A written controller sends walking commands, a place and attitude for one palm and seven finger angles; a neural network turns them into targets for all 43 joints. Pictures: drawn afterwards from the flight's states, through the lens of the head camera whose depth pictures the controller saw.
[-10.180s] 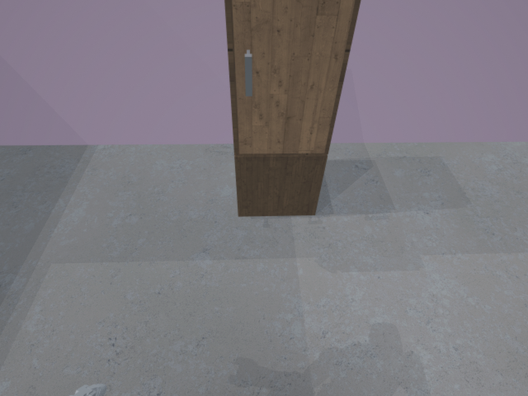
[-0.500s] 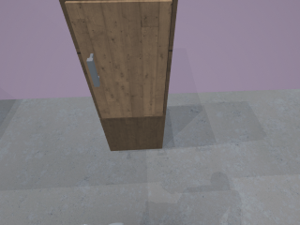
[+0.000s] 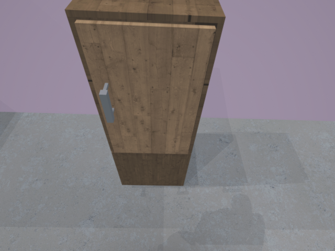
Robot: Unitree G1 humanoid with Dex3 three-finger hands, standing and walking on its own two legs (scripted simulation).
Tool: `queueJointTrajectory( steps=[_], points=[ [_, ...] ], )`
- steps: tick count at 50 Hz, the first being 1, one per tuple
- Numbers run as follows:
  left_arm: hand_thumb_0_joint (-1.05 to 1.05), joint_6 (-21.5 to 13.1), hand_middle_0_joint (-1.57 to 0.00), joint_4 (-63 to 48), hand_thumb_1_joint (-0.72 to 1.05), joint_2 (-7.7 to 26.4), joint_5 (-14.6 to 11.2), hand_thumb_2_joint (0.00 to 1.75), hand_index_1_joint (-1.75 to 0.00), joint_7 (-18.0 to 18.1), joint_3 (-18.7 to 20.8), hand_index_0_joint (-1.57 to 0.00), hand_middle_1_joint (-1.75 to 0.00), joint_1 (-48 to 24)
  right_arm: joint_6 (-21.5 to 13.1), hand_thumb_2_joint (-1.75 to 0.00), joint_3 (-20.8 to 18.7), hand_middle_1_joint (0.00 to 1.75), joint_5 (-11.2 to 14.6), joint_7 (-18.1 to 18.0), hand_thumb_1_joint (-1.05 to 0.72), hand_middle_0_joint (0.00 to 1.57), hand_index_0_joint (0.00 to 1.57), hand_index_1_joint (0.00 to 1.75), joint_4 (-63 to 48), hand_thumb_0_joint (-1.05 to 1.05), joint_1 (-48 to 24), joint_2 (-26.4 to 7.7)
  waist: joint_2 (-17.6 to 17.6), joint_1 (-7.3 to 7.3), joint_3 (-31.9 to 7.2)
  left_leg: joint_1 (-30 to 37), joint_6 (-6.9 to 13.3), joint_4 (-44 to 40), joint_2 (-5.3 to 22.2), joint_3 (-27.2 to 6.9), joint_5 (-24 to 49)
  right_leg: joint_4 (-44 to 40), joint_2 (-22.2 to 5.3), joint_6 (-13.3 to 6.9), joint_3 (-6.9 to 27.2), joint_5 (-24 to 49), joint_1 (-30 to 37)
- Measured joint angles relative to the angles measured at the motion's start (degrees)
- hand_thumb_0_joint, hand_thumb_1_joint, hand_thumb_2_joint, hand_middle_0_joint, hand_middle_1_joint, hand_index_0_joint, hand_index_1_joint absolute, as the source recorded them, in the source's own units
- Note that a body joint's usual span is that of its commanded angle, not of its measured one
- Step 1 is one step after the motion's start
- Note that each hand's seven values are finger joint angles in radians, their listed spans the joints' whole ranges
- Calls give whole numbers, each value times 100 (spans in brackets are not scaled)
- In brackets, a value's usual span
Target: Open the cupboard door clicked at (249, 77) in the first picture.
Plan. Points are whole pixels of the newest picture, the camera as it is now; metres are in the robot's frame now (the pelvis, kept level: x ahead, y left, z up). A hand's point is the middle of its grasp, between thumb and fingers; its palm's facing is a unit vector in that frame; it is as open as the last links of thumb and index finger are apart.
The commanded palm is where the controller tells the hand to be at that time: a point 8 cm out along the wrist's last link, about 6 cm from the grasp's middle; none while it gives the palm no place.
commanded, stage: come to a stop and stand still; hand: left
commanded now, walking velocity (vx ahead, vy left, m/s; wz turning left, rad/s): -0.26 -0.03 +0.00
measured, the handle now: (108, 103) +0.54 +0.23 +0.00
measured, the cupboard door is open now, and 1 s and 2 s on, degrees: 0 0 0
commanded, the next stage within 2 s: look again from close up in 0.78 s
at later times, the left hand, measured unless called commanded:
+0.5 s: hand out of the picture +0.03 +0.18 -0.16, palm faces +0.07 -0.97 -0.25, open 7.4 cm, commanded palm none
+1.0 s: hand out of the picture +0.00 +0.15 -0.18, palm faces -0.05 -0.97 -0.23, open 7.3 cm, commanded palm none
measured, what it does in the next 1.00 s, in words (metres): steps on the spot: right foot, then left foot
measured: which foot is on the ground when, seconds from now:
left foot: down 0.00-0.12, up 0.14-0.54, down 0.56-1.00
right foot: up 0.00-0.06, down 0.08-0.56, up 0.58-0.86, down 0.88-1.00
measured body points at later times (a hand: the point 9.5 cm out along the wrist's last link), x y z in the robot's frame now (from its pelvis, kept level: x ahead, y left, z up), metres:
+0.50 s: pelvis -0.03 -0.02 +0.00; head -0.01 -0.03 +0.45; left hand +0.02 +0.23 -0.15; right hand +0.05 -0.27 -0.15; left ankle -0.08 +0.13 -0.71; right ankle +0.04 -0.14 -0.74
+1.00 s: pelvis -0.02 -0.02 -0.01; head +0.02 -0.04 +0.44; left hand +0.00 +0.20 -0.16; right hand -0.07 -0.24 -0.17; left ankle -0.07 +0.11 -0.73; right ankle -0.04 -0.12 -0.74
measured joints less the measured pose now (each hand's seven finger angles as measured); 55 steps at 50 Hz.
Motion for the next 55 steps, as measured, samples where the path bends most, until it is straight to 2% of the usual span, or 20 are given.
queueJointTrajectory(
  steps=[4,7,10,12,15,17,20,24,26,28,31,34,36,39,42,44,45,47,50,55],
  points=[
    [1,80,-19,-160,91,160,32,90,-30,1,70,-20,-30,-131,180,-90,-85,30,4,31,-94,20,20,30,30,-1,-28,40,-22,-6,149,1,-173,307,66,15,-239,-478,-14,-35,-29,707,118],
    [0,66,-19,-229,91,184,72,90,-30,11,106,-20,-30,-240,313,-90,-188,30,28,62,-93,20,20,30,-11,0,-102,-46,160,-46,212,-297,-238,1005,189,-104,-646,-387,97,-196,-113,471,108],
    [0,37,-19,-333,91,112,71,90,-30,38,88,-20,-30,-407,448,-90,-271,30,57,56,-92,20,20,30,-71,0,-229,-194,293,-53,286,-874,-199,2569,-75,-512,-1591,-423,82,-293,-176,442,74],
    [0,43,-19,-410,91,49,68,90,-30,67,77,-20,-30,-502,494,-90,-305,30,56,74,-92,20,20,30,-96,0,-321,-290,352,-17,316,-1157,-221,3416,-223,-655,-1623,-573,75,-321,-177,575,82],
    [0,57,-20,-521,90,-12,73,90,-30,98,67,-20,-30,-597,534,-90,-321,30,35,128,-92,20,20,30,-154,0,-415,-395,384,25,288,-1329,-300,3880,-309,-731,-1428,-797,38,-324,-174,767,72],
    [0,51,-20,-581,90,-22,84,90,-30,105,65,-20,-30,-625,551,-90,-316,30,18,167,-92,20,19,30,-198,0,-461,-431,361,61,248,-1301,-339,3792,-312,-766,-1313,-928,2,-307,-162,889,58],
    [0,57,-20,-638,90,9,116,90,-30,90,73,-20,-30,-618,532,-90,-284,30,10,219,-91,20,19,30,-263,0,-494,-436,275,115,175,-1073,-343,3183,-250,-776,-1248,-1092,-51,-272,-130,1061,39],
    [0,95,-20,-622,90,114,155,90,-30,44,100,-20,-30,-505,413,-90,-216,30,31,267,-91,20,19,30,-330,0,-441,-374,126,184,14,-536,-251,1840,-150,-714,-1182,-1237,-67,-200,-69,1256,-19],
    [0,134,-20,-549,90,177,131,90,-30,27,113,-20,-30,-415,302,-90,-168,30,34,267,-91,20,19,30,-339,0,-336,-326,78,175,-100,-128,-196,919,-121,-644,-843,-1224,-38,-134,-54,1306,-66],
    [0,185,-20,-454,90,216,73,90,-30,9,111,-20,-30,-316,187,-90,-135,30,6,243,-91,20,19,30,-324,0,-162,-290,128,105,-256,159,-133,196,-67,-738,-779,-956,55,-55,-80,1031,-229],
    [0,272,-20,-274,90,325,48,90,-30,-33,156,-20,-30,-191,195,-90,-24,30,-66,197,-91,20,19,30,-195,0,146,-62,-60,18,-370,220,-110,89,-130,-753,-451,-247,146,-16,133,213,-350],
    [0,253,-19,-185,90,345,76,90,-30,-109,180,-20,-30,-41,186,-90,64,30,-70,153,-91,20,20,30,-24,0,485,89,-52,-11,-504,345,-95,-312,-96,-821,-172,690,290,-7,238,94,-442],
    [0,198,-19,-152,91,342,80,90,-30,-143,179,-20,-30,57,169,-90,91,30,-66,137,-91,20,20,30,66,0,627,163,-60,-5,-512,401,-101,-521,-102,-803,-68,999,303,16,250,86,-417],
    [0,160,-19,-66,91,314,63,90,-30,-165,146,-20,-30,141,111,-90,89,30,-66,107,-91,20,20,30,139,0,739,235,-81,-59,-429,436,-122,-675,-129,-720,-14,784,252,56,202,-71,-228],
    [0,135,-19,31,91,237,18,90,-30,-156,81,-20,-30,91,56,-90,72,30,-71,74,-91,20,20,30,203,0,788,239,-33,-188,-278,394,-175,-570,-122,-674,-95,-65,243,37,119,-268,141],
    [0,57,-19,54,91,186,-11,90,-30,-144,46,-20,-30,31,39,-90,59,30,-35,56,-91,21,20,30,264,0,840,219,-11,-228,-203,310,-242,-313,-132,-639,-258,-975,238,-3,70,348,511],
    [0,-27,-19,94,91,107,0,90,-30,-66,20,-20,-30,-30,43,-90,52,30,9,71,-91,21,20,30,315,0,819,156,119,-188,-158,175,-279,-11,-35,-626,-413,-1125,334,-92,52,528,550],
    [0,-164,-19,71,91,-64,20,90,-30,43,-81,-20,-30,-109,142,-90,25,30,16,103,-91,20,20,30,270,0,715,12,433,-210,-37,-192,-182,701,130,-710,-806,-1102,554,-263,-1,468,518],
    [1,-278,-19,21,93,-124,43,90,-30,129,-108,-20,-30,-145,165,-90,21,30,3,150,-91,20,20,30,152,0,585,-52,564,-279,57,-579,-76,1361,134,-682,-1006,-1139,668,-380,-68,372,562],
    [1,-217,-20,25,94,-74,-2,90,-30,168,-123,-20,-30,-117,18,-90,81,30,-3,113,-91,20,19,30,84,0,542,32,431,-232,-114,-282,-53,751,-18,-520,-563,-870,645,-386,-104,98,712]
  ],
)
